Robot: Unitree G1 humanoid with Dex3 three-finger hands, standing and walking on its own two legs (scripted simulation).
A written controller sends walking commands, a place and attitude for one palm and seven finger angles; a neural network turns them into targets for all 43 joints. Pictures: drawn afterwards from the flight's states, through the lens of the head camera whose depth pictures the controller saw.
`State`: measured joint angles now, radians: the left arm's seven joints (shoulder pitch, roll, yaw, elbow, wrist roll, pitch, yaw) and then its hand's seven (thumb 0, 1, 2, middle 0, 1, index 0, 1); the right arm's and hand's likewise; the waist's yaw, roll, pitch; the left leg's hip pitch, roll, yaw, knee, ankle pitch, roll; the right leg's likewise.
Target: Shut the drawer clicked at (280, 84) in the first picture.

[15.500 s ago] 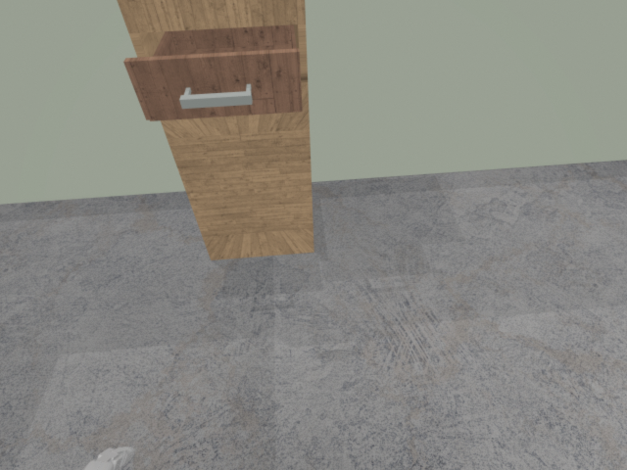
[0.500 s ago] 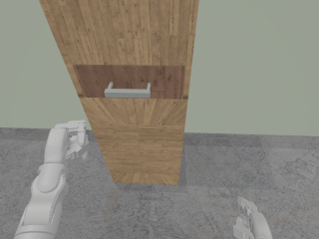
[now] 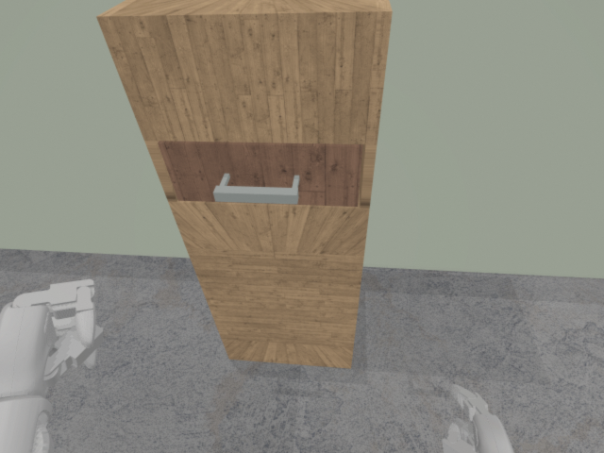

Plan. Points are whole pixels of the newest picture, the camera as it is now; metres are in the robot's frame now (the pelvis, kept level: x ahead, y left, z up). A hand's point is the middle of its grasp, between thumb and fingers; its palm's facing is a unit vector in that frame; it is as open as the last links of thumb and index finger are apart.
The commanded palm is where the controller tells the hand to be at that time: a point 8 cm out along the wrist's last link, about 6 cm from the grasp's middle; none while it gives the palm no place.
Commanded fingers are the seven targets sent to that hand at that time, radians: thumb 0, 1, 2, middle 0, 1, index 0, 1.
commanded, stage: draw the hand back to the body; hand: left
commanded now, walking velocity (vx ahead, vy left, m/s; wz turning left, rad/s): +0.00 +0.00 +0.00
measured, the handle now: (258, 187) +0.56 +0.16 +0.05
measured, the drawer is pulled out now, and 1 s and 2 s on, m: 0.00 0.00 0.00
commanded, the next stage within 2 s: step back with the hand held close in 0.20 s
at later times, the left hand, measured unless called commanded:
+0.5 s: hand (77, 326) +0.19 +0.25 +0.16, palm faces +0.37 -0.81 -0.45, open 3.3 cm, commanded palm +0.12 +0.29 +0.17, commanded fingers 0.00 0.90 0.90 -1.40 -1.60 -1.40 -1.60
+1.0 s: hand (24, 402) +0.12 +0.27 +0.15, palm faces +0.35 -0.79 -0.50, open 3.3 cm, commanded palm +0.06 +0.30 +0.17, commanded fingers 0.00 0.90 0.90 -1.40 -1.60 -1.40 -1.60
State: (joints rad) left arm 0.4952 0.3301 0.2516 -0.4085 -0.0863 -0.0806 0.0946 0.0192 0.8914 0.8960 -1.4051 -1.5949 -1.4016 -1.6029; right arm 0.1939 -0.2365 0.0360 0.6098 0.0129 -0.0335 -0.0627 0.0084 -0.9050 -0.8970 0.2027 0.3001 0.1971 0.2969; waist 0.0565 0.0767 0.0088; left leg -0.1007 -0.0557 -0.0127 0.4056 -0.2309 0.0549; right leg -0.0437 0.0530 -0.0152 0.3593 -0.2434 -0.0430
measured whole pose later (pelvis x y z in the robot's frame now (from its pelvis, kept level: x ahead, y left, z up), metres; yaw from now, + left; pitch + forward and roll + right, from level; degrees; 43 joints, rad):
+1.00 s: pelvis -0.07 +0.02 -0.01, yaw +0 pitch +1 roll -1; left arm 0.62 0.40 0.38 -0.55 -0.03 -0.20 0.12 0.02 0.89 0.90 -1.41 -1.59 -1.40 -1.60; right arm 0.18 -0.23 -0.01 0.52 0.01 0.01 -0.07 0.01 -0.90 -0.90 0.20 0.30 0.20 0.30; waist 0.00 0.03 0.03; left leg -0.38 -0.07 0.01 0.54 -0.18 0.09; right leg -0.34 0.03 -0.02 0.53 -0.20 -0.01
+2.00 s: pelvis -0.22 +0.01 +0.00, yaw +0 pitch +4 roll -4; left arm 0.64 0.45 0.37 -0.70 -0.06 -0.22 0.11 0.02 0.89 0.90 -1.41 -1.59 -1.40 -1.60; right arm 0.15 -0.12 0.02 0.59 -0.03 -0.13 -0.02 0.01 -0.90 -0.90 0.21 0.30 0.20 0.30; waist 0.02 -0.03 0.01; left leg -0.40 0.05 0.02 0.36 -0.04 0.04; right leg -0.34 0.05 0.01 0.81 -0.48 0.03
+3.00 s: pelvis -0.33 +0.00 -0.01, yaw +4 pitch -1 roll +0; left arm 0.47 0.41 0.32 -0.47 0.01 -0.22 0.12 0.02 0.89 0.90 -1.41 -1.59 -1.40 -1.60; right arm 0.20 -0.17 0.00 0.65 -0.01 -0.15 -0.02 0.01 -0.90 -0.90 0.20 0.30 0.20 0.30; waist 0.01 -0.03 0.06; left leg -0.32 0.01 0.06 0.56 -0.23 0.03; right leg -0.29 -0.02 -0.04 0.69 -0.35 0.01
